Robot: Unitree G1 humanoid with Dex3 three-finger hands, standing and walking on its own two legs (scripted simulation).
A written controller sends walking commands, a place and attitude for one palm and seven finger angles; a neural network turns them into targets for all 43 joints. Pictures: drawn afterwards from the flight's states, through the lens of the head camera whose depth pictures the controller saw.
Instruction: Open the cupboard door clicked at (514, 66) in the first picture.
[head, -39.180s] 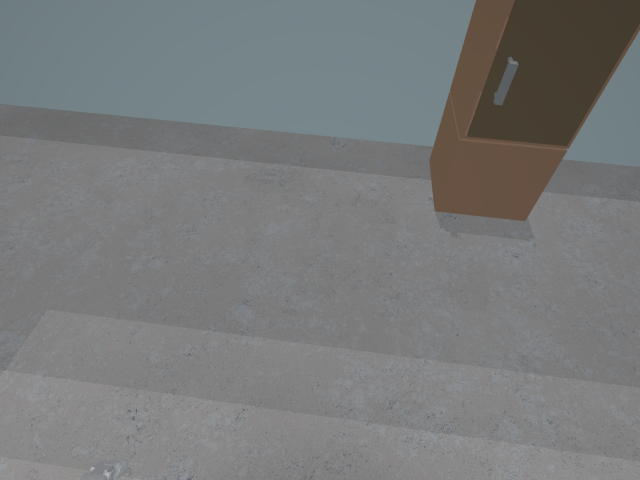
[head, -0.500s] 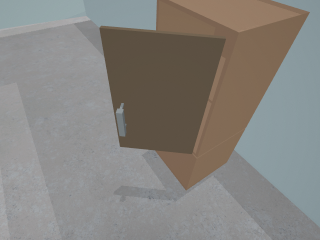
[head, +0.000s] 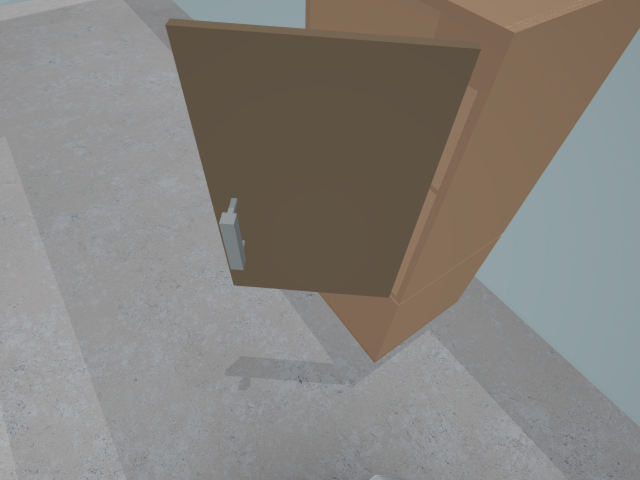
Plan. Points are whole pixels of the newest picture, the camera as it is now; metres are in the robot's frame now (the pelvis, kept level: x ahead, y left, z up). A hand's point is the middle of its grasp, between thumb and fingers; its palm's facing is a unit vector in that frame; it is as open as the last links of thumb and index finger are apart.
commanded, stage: come to a stop and stand still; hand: left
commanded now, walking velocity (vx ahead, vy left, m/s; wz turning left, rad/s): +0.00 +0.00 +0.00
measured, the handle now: (235, 234) +0.53 +0.17 -0.10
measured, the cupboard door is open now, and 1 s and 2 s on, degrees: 51 51 51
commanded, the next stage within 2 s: look again from close up in 1.04 s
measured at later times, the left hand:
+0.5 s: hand out of the picture -0.02 +0.19 -0.16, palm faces +0.01 -0.98 -0.20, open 7.3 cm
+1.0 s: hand out of the picture -0.01 +0.24 -0.16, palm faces +0.02 -0.96 -0.27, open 7.4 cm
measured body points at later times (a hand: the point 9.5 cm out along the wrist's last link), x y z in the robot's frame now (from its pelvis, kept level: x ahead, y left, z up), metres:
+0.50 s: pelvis -0.03 +0.01 +0.02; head -0.02 +0.02 +0.47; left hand -0.02 +0.24 -0.15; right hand +0.00 -0.22 -0.14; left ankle -0.02 +0.11 -0.73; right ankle -0.02 -0.11 -0.73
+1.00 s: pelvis -0.07 +0.02 +0.01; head -0.08 +0.03 +0.46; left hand -0.01 +0.29 -0.14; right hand -0.02 -0.26 -0.12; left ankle -0.02 +0.11 -0.73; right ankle -0.02 -0.11 -0.73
